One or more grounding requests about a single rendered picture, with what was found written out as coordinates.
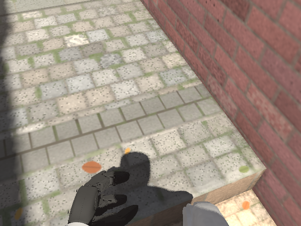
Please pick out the robot right thigh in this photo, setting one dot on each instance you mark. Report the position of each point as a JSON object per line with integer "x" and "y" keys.
{"x": 202, "y": 214}

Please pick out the left robot hand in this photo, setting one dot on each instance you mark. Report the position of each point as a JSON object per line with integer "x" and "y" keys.
{"x": 88, "y": 207}

